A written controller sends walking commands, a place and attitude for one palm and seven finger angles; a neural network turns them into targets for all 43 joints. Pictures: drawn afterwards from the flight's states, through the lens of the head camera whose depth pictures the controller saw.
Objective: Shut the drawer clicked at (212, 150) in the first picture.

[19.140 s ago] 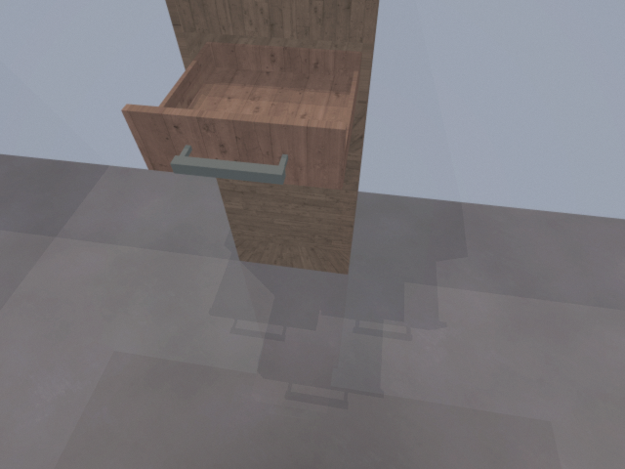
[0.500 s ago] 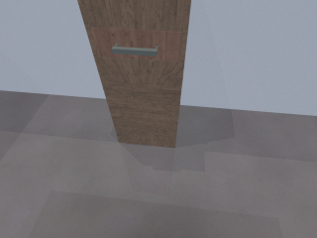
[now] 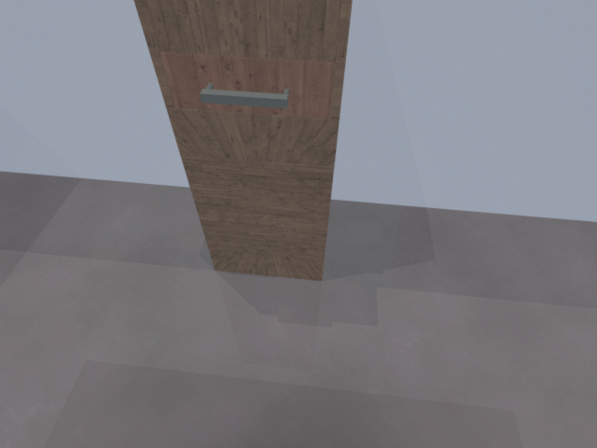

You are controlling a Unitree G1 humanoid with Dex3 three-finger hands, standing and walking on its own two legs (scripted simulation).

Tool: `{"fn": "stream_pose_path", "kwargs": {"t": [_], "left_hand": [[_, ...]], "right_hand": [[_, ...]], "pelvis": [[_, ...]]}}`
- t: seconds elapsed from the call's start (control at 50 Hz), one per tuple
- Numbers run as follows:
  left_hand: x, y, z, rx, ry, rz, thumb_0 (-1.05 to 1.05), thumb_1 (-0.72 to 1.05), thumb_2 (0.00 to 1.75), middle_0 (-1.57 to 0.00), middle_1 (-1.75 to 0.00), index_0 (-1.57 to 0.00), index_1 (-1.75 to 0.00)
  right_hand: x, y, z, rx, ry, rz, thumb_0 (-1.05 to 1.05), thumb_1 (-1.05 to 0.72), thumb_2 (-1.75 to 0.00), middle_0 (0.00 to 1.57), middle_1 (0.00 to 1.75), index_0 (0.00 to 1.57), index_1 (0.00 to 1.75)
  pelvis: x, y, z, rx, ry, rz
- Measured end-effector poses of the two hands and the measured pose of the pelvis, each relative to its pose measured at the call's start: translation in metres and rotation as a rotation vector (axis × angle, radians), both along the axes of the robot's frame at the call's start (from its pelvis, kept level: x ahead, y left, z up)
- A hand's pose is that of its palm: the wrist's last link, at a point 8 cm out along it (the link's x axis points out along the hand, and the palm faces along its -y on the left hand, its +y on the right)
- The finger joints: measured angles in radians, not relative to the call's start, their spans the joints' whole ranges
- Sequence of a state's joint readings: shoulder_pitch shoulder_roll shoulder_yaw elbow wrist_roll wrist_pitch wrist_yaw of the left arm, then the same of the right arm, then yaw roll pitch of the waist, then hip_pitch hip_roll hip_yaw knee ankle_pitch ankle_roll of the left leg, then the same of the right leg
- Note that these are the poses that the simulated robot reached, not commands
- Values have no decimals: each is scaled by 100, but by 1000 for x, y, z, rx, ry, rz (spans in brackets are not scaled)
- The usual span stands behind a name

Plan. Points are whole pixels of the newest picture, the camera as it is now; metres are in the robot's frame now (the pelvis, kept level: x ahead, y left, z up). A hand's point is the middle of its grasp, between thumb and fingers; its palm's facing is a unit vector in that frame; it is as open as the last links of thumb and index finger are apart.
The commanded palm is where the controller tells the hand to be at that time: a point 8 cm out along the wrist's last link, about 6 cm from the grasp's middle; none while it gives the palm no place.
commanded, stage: look to check the result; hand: left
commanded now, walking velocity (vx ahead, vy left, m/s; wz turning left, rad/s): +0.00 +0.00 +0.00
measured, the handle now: (246, 94) +0.82 +0.16 +0.04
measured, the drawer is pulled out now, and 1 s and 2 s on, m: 0.00 0.00 0.00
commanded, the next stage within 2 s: stand and wait in 0.48 s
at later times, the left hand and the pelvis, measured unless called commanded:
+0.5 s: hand out of the picture -0.01 +0.15 -0.18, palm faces +0.05 -0.98 -0.17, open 7.3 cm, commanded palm none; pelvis +0.01 -0.01 +0.00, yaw +0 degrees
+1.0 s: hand out of the picture +0.00 +0.15 -0.17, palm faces +0.04 -0.98 -0.19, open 7.3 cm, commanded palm none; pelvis +0.02 -0.02 +0.00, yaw +0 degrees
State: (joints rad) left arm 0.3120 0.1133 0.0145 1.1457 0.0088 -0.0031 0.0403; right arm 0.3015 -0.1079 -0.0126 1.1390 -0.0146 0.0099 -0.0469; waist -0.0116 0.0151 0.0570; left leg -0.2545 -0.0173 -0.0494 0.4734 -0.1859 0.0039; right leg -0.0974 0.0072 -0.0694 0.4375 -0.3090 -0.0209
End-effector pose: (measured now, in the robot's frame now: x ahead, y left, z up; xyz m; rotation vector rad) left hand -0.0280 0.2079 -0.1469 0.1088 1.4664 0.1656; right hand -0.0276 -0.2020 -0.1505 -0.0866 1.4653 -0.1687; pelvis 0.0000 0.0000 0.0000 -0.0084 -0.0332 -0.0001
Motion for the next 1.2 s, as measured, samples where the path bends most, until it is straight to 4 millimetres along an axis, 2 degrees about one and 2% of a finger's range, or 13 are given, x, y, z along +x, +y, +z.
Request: {"fn": "stream_pose_path", "kwargs": {"t": [0.18, 0.42, 0.66, 1.2], "left_hand": [[-5, 1, 3, 13, 27, 3, 0, 91, 90, -20, -30, -20, -30], [8, -7, 2, 1, 2, 2, 0, 91, 90, -20, -30, -20, -30], [19, -11, 1, 2, -15, -3, 0, 91, 90, -20, -30, -20, -30], [22, -16, 3, 14, -9, -2, 0, 91, 90, -20, -30, -20, -30]], "right_hand": [[11, -5, -1, -3, -10, 8, 0, -91, -90, 20, 30, 20, 30], [21, -15, 1, -18, -22, 19, 0, -92, -90, 20, 30, 20, 30], [23, -19, 1, -17, -16, 17, 0, -91, -90, 20, 30, 20, 30], [30, -27, 0, -18, -18, 16, 0, -91, -90, 20, 30, 20, 30]], "pelvis": [[4, -2, 0, 2, 0, -3], [9, -6, 1, 5, -1, -2], [12, -11, 1, 6, -1, -1], [18, -19, 1, 11, -1, -4]]}}
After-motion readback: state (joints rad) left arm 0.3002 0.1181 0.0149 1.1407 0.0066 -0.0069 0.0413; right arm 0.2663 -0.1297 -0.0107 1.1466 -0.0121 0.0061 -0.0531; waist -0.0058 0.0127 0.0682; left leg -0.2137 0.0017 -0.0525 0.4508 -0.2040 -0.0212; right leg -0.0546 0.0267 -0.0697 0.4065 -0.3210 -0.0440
